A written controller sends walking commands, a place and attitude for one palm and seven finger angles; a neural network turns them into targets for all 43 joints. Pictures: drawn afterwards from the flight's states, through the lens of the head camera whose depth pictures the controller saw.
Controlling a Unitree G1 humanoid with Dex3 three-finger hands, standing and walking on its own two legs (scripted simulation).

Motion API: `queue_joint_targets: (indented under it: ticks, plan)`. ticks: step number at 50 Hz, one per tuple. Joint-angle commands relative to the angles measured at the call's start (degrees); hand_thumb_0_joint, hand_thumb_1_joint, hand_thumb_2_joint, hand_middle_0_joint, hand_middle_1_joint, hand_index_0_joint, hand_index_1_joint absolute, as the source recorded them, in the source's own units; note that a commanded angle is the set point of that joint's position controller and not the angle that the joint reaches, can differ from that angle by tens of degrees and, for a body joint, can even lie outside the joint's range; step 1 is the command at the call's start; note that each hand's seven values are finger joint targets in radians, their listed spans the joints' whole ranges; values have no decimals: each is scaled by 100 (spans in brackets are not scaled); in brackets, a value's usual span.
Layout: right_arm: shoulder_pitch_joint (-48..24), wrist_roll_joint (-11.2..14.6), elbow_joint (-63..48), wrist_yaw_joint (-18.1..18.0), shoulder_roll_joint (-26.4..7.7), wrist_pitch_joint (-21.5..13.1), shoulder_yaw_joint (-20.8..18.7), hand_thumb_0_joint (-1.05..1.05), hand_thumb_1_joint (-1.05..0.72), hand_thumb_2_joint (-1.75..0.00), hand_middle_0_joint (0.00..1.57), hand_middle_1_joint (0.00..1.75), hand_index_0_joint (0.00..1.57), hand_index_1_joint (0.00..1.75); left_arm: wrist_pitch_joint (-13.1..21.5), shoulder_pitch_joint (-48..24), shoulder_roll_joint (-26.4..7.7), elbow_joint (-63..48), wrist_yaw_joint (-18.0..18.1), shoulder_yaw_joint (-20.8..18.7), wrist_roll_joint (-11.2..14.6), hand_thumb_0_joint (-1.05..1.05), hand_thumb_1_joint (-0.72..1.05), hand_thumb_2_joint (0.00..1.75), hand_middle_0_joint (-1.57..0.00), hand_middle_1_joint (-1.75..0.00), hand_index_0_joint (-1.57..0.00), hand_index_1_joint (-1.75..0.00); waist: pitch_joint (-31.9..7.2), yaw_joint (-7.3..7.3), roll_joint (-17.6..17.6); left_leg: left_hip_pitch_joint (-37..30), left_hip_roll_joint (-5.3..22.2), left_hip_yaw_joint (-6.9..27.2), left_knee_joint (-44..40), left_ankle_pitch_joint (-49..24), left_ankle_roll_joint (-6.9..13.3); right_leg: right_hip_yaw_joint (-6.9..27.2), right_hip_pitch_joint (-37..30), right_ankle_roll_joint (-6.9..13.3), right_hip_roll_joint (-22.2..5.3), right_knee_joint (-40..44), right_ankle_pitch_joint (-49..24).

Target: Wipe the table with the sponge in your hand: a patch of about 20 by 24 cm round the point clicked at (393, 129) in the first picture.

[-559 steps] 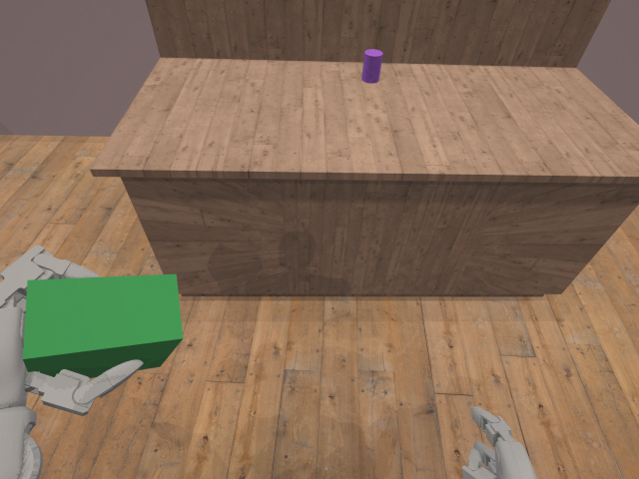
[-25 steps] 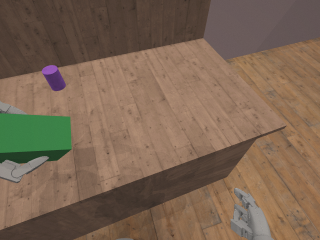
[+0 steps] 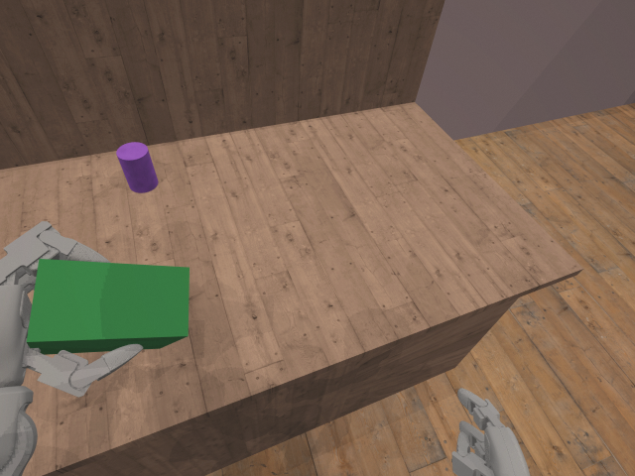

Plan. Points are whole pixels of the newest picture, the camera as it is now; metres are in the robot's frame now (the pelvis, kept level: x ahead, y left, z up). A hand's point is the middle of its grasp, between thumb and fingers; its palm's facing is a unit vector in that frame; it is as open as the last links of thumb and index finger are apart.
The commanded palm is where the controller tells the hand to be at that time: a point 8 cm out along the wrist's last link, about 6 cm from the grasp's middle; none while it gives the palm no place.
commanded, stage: come to a stop and stand still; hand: left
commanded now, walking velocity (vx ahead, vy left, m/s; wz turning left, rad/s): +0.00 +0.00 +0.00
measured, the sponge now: (131, 311) +0.24 +0.21 +0.13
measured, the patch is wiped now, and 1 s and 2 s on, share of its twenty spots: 0.00 0.00 0.00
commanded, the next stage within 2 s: look again from close up in 0.44 s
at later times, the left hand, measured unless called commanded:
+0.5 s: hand (40, 300) +0.23 +0.28 +0.15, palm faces +0.36 -0.85 -0.39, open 10.3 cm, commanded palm +0.16 +0.31 +0.17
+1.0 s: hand (79, 321) +0.21 +0.24 +0.15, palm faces +0.38 -0.85 -0.36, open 10.3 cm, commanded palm +0.16 +0.27 +0.17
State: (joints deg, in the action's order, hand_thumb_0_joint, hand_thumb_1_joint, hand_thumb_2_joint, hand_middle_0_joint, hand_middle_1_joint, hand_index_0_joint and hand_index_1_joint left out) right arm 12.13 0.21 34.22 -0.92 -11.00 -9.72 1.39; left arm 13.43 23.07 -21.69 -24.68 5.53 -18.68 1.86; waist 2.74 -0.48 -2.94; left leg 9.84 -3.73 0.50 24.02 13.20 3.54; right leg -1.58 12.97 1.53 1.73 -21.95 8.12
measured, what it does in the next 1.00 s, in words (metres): stands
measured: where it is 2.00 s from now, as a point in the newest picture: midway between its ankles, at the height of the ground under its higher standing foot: outside the picture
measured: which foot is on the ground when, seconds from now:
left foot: down 0.00-1.00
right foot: down 0.00-1.00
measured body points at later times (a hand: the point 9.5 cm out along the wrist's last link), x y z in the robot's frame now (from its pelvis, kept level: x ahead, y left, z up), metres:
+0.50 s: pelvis +0.01 +0.03 +0.00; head +0.04 +0.06 +0.45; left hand +0.20 +0.32 +0.17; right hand +0.19 -0.17 -0.08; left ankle +0.00 +0.08 -0.74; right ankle +0.04 -0.10 -0.74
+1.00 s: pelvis +0.00 -0.01 +0.00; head +0.02 +0.01 +0.45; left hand +0.19 +0.28 +0.17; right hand +0.19 -0.23 -0.07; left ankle +0.00 +0.08 -0.74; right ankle +0.04 -0.10 -0.74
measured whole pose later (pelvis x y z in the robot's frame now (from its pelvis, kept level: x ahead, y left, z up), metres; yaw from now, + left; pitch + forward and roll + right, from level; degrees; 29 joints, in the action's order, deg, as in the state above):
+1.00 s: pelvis +0.00 -0.01 +0.00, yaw +1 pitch +0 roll -1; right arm 10.6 0.4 34.3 -2.3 -12.1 -7.8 0.8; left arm 12.0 24.7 -20.2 -24.5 6.0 -18.9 2.7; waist 2.5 -1.4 -1.2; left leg 10.7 -3.0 1.5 23.9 13.0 2.8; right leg -2.0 12.7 2.3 2.7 -20.0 7.2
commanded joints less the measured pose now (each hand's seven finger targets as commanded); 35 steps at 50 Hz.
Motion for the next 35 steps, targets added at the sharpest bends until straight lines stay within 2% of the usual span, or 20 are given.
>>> queue_joint_targets:
  ticks: [1,2,6,7,8,10,11,13,15,16,17,18,21,22,25,26,27,31,32,35]
  plan:
    - [-556,33,-905,-93,-770,-282,-281,0,-90,-90,20,30,20,30,414,-338,-1251,-1496,85,-1062,84,0,10,130,-120,-160,-120,-160,-798,-107,741,736,863,780,-735,-985,-271,398,-1178,-75,-410,-65,-664]
    - [-455,10,-921,-98,-753,-256,-257,0,-90,-90,20,30,20,30,455,-390,-1027,-1492,46,-857,120,0,10,130,-120,-160,-120,-160,-775,-90,846,807,877,836,-793,-1106,-334,293,-1199,-70,-397,-109,-638]
    - [-510,21,-931,-103,-736,-300,-271,0,-90,-90,20,30,20,30,474,-518,-1104,-1703,33,-920,100,0,10,130,-120,-160,-120,-160,-882,-101,1115,484,907,757,-707,-1587,-512,232,-1099,-70,-347,-227,-725]
    - [-415,-14,-902,-100,-756,-276,-260,0,-90,-90,20,30,20,30,485,-557,-873,-1612,-3,-682,125,0,10,130,-120,-160,-120,-160,-845,-92,1082,457,941,820,-761,-1730,-566,166,-1003,-75,-323,-238,-570]
    - [-386,-11,-913,-97,-772,-281,-304,0,-90,-90,20,30,20,30,476,-544,-966,-1642,7,-746,105,0,10,130,-120,-160,-120,-160,-912,-102,1054,364,993,881,-715,-1950,-621,178,-1016,-63,-328,-239,-553]
    - [-368,-14,-905,-73,-793,-266,-326,0,-90,-90,20,30,20,30,444,-578,-850,-1612,0,-614,90,0,10,130,-120,-160,-120,-160,-918,-99,1016,182,1051,855,-687,-2200,-704,177,-868,-56,-335,-277,-394]
    - [-475,16,-883,-53,-779,-284,-323,0,-90,-90,20,30,20,30,443,-614,-856,-1721,9,-643,53,0,10,130,-120,-160,-120,-160,-945,-86,1151,-100,1034,757,-715,-2490,-761,128,-635,-64,-259,-405,-191]
    - [-349,-29,-865,-39,-782,-213,-353,0,-90,-90,20,30,20,30,418,-625,-788,-1619,4,-540,51,0,10,130,-120,-160,-120,-160,-887,-83,1099,-113,1151,911,-726,-2822,-826,100,-532,-53,-261,-467,182]
    - [-386,-32,-887,-23,-786,-167,-360,0,-90,-90,20,30,20,30,369,-653,-801,-1586,13,-553,45,0,10,130,-120,-160,-120,-160,-845,-96,1062,-100,1200,892,-731,-2790,-859,116,-487,-58,-287,-540,306]
    - [-511,-1,-895,-11,-769,-182,-337,0,-90,-90,20,30,20,30,352,-583,-926,-1595,33,-734,34,0,10,130,-120,-160,-120,-160,-849,-116,984,-273,1166,782,-735,-2831,-835,81,-352,-77,-235,-589,321]
    - [-438,-37,-877,-16,-757,-122,-315,0,-90,-90,20,30,20,30,350,-574,-731,-1477,12,-541,73,0,10,130,-120,-160,-120,-160,-795,-86,884,-119,1157,887,-732,-2783,-857,78,-417,-73,-233,-554,365]
    - [-445,-19,-916,-22,-767,-102,-353,0,-90,-90,20,30,20,30,337,-575,-871,-1548,30,-669,71,0,10,130,-120,-160,-120,-160,-816,-110,858,-108,1182,915,-692,-2846,-906,93,-497,-49,-259,-454,265]
    - [-621,23,-963,-30,-785,-86,-329,0,-90,-90,20,30,20,30,327,-378,-1038,-1559,55,-945,81,0,10,130,-120,-160,-120,-160,-886,-130,739,43,1006,709,-539,-2484,-903,105,-819,-38,-293,-183,-435]
    - [-552,0,-956,-35,-756,-34,-292,0,-90,-90,20,30,20,30,344,-360,-819,-1445,31,-747,138,0,10,130,-120,-160,-120,-160,-853,-95,698,297,946,770,-567,-2184,-896,96,-1022,-37,-324,-125,-538]
    - [-518,27,-997,-63,-788,-62,-355,0,-90,-90,20,30,20,30,364,-279,-876,-1532,41,-808,132,0,10,130,-120,-160,-120,-160,-935,-91,654,454,844,717,-528,-1767,-815,204,-1243,5,-401,-126,-999]
    - [-611,59,-974,-67,-777,-85,-337,0,-90,-90,20,30,20,30,366,-214,-948,-1592,70,-914,111,0,10,130,-120,-160,-120,-160,-991,-86,713,383,797,658,-547,-1702,-786,227,-1211,-15,-359,-135,-1000]
    - [-541,25,-957,-70,-772,-56,-319,0,-90,-90,20,30,20,30,387,-160,-757,-1516,45,-746,147,0,10,130,-120,-160,-120,-160,-1000,-84,705,445,778,665,-565,-1639,-752,186,-1238,-22,-366,-98,-966]
    - [-627,63,-949,-100,-792,-128,-348,0,-90,-90,20,30,20,30,402,-154,-958,-1789,96,-892,121,0,10,130,-120,-160,-120,-160,-1187,-80,906,254,774,663,-457,-1776,-687,301,-1206,-11,-394,-136,-1155]
    - [-562,33,-951,-107,-779,-98,-325,0,-90,-90,20,30,20,30,411,-79,-806,-1698,82,-746,157,0,10,130,-120,-160,-120,-160,-1164,-81,836,294,785,674,-455,-1786,-669,248,-1213,-13,-419,-100,-1136]
    - [-546,48,-966,-136,-813,-114,-367,0,-90,-90,20,30,20,30,388,-111,-880,-1696,101,-785,163,0,10,130,-120,-160,-120,-160,-1157,-81,706,346,772,702,-408,-1581,-622,358,-1222,18,-487,-73,-1206]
